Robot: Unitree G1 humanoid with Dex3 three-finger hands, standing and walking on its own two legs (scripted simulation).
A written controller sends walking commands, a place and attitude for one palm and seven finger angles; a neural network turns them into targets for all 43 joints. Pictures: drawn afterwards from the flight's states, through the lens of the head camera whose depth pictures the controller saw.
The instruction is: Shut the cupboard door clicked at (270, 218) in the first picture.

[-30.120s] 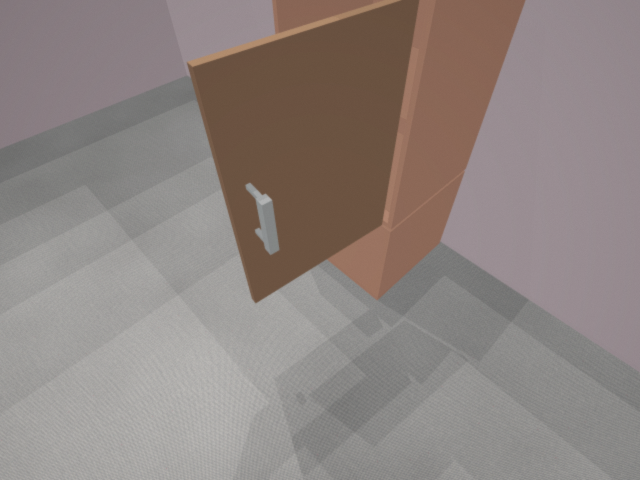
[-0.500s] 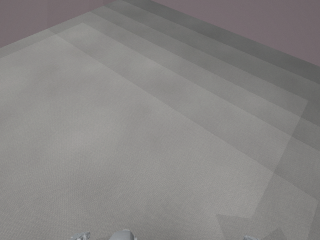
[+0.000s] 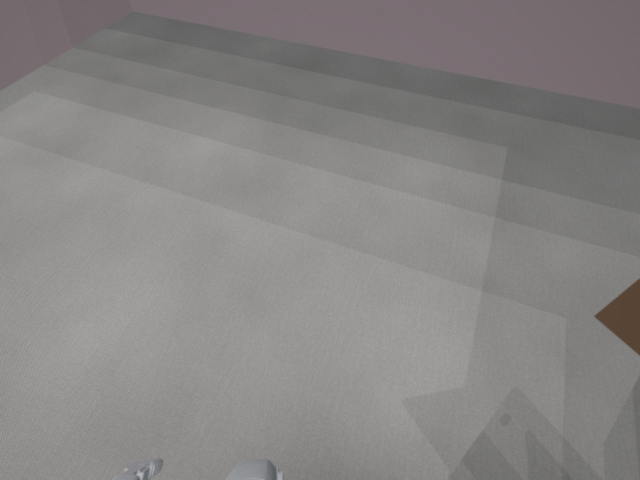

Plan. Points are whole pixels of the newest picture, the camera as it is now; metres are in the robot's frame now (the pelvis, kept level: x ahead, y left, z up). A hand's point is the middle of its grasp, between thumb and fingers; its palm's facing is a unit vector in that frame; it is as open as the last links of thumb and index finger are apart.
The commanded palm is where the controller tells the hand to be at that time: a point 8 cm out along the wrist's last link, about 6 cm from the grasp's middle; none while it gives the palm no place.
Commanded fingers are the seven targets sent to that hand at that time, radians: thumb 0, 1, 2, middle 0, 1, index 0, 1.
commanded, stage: turn to face it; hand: left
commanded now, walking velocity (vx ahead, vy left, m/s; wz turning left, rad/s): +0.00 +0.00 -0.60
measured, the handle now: out of the picture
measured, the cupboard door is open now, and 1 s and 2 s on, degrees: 54 54 54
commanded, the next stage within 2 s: take the last steps up to it in 1.50 s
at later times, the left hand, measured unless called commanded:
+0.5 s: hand (218, 434) +0.20 +0.17 -0.14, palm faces -0.31 -0.93 -0.21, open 7.4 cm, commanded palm none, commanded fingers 0.00 0.90 0.90 -0.20 -0.30 -0.20 -0.30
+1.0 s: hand (248, 416) +0.23 +0.14 -0.16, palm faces -0.52 -0.83 -0.19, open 7.4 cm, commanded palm none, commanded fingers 0.00 0.90 0.90 -0.20 -0.30 -0.20 -0.30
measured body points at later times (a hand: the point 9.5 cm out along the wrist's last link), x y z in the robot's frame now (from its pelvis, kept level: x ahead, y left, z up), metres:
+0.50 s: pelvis +0.01 +0.01 +0.01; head +0.06 +0.01 +0.46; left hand +0.21 +0.22 -0.13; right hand -0.03 -0.25 -0.12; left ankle +0.04 +0.13 -0.72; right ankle -0.03 -0.11 -0.69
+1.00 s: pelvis +0.04 +0.00 +0.01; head +0.09 +0.01 +0.46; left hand +0.25 +0.18 -0.15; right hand -0.02 -0.26 -0.11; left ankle +0.10 +0.10 -0.72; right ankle -0.06 -0.09 -0.66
